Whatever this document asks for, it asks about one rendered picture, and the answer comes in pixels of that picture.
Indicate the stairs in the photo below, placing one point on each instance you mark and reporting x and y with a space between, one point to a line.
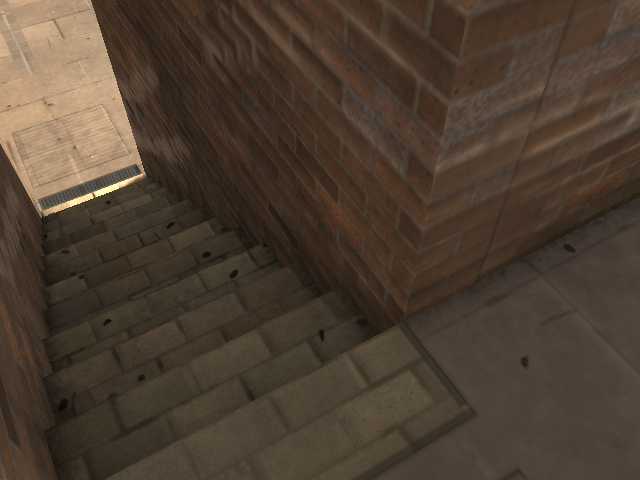
163 321

